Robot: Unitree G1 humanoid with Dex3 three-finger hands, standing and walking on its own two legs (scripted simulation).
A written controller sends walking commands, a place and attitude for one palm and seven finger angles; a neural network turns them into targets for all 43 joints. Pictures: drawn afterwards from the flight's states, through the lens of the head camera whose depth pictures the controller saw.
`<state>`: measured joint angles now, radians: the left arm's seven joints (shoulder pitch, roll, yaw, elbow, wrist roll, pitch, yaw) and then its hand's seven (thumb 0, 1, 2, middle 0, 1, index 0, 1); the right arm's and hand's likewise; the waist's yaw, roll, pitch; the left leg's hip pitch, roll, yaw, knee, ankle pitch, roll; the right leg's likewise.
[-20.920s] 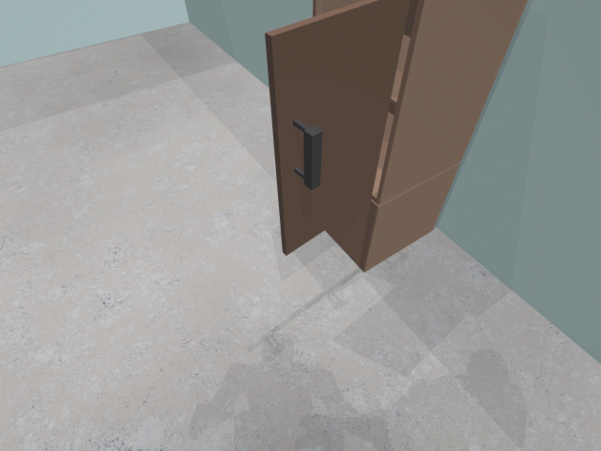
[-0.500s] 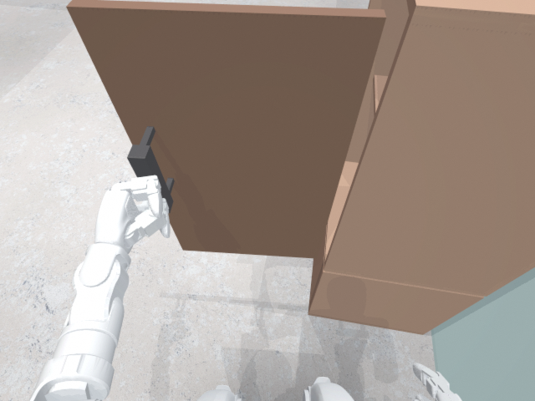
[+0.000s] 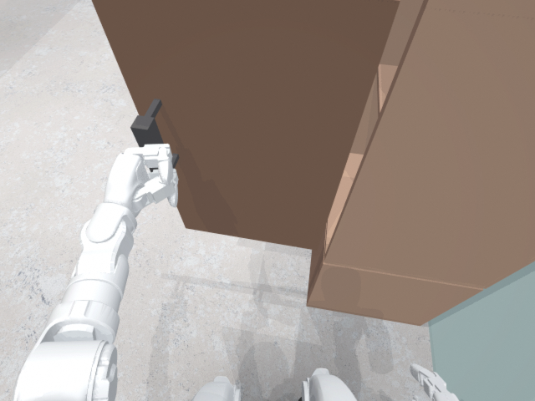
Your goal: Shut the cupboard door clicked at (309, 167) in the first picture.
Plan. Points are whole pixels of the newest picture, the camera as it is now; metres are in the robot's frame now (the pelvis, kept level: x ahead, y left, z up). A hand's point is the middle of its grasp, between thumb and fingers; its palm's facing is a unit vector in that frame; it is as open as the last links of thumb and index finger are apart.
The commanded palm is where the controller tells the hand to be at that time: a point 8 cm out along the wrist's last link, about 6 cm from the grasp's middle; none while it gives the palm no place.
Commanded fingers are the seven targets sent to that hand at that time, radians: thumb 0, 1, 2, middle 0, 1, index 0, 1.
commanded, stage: push the door shut along its arc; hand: left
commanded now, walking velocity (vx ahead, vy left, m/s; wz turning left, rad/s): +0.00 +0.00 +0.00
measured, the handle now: (161, 144) +0.50 +0.18 +0.07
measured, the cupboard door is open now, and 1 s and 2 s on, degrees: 89 69 53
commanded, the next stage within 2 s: pull the fist back off the door in 1.52 s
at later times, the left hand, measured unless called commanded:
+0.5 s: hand (189, 157) +0.47 +0.13 +0.07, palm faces -0.28 -0.96 -0.04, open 3.1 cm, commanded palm +0.47 +0.17 +0.07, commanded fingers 0.00 0.90 0.90 -1.30 -1.50 -1.30 -1.50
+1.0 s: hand (210, 133) +0.52 +0.10 +0.08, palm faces -0.41 -0.91 -0.02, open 3.1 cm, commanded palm +0.53 +0.13 +0.07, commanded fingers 0.00 0.90 0.90 -1.30 -1.50 -1.30 -1.50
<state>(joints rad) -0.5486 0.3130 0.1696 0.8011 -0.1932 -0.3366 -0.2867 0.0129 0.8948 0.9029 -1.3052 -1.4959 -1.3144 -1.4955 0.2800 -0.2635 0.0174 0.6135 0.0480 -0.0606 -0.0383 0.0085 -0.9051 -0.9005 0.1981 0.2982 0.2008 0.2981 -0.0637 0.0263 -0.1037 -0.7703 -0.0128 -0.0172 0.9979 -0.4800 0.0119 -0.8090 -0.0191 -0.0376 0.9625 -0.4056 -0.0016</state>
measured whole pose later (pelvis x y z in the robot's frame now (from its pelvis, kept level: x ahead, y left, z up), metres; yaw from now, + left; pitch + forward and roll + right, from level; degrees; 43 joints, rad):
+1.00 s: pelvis -0.01 +0.01 -0.02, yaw -2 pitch +23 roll -2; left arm -1.08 0.51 0.23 1.21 -0.12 -0.26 -0.49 0.02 0.90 0.90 -1.30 -1.50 -1.30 -1.50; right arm 0.36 -0.28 0.04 0.64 0.02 -0.02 -0.03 0.00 -0.90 -0.90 0.20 0.30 0.20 0.30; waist -0.21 0.04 -0.10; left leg -1.01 0.01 -0.02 1.13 -0.51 0.02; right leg -1.04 0.00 -0.04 1.05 -0.41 0.00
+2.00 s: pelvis +0.01 +0.00 -0.02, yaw -3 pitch +27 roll -2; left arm -1.14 0.35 0.35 1.20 0.05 -0.30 0.08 0.01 0.89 0.90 -1.30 -1.50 -1.29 -1.50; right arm 0.47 -0.21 0.03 0.62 -0.08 0.03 0.09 0.00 -0.91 -0.90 0.20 0.30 0.20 0.30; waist -0.26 0.07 -0.11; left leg -1.05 0.03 0.00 1.11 -0.53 0.01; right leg -1.09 0.03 -0.02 1.03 -0.41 0.00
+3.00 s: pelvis +0.01 +0.00 +0.03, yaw -2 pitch +9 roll -1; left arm -0.31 0.19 0.11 0.47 -0.16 -0.29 -0.06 0.02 0.90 0.90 -1.30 -1.50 -1.30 -1.50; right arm 0.36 -0.25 -0.01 0.60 0.04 0.03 -0.01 0.01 -0.91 -0.90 0.20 0.30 0.20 0.30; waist -0.06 0.04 -0.09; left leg -0.54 0.01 0.01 0.81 -0.43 0.01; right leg -0.59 0.01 -0.01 0.77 -0.34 0.00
